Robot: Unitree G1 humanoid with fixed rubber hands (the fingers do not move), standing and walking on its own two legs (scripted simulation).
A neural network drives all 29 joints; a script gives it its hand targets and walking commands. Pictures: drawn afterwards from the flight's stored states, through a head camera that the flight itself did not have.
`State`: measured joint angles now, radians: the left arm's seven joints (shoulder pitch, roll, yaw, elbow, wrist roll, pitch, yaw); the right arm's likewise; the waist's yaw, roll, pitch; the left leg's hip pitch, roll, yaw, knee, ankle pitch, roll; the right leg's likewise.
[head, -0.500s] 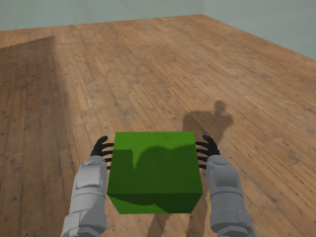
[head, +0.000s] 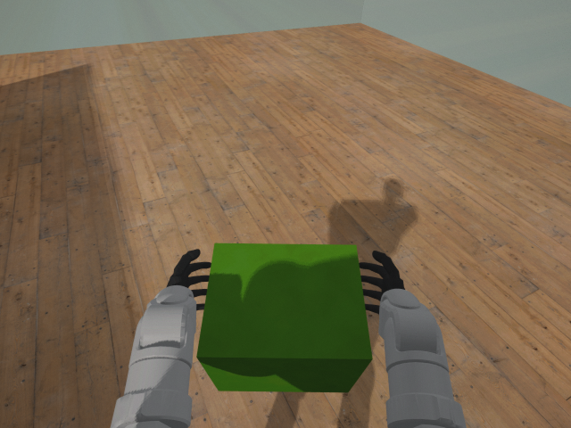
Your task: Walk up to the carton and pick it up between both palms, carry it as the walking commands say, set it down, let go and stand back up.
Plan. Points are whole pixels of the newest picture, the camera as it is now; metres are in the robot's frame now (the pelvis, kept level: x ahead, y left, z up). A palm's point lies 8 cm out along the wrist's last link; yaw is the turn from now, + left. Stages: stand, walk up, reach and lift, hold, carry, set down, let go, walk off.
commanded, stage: reach and lift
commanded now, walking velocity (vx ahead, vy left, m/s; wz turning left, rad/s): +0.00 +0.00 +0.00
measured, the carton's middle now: (284, 321) +0.30 +0.00 -0.03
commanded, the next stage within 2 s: hold in 0.22 s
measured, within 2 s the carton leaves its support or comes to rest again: neither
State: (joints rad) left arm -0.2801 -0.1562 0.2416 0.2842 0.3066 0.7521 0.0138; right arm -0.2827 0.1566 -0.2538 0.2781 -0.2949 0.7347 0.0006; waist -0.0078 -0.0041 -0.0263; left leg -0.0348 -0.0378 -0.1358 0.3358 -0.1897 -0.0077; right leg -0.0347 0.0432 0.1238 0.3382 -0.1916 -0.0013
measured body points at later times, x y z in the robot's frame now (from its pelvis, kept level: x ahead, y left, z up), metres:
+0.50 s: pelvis -0.01 +0.00 +0.00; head -0.07 +0.00 +0.44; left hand +0.28 +0.15 +0.04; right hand +0.29 -0.16 +0.04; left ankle +0.01 +0.13 -0.75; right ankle +0.00 -0.12 -0.75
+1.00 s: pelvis -0.01 +0.00 +0.00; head -0.06 +0.00 +0.45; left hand +0.29 +0.16 +0.04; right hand +0.29 -0.15 +0.04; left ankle +0.00 +0.13 -0.75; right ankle +0.00 -0.12 -0.75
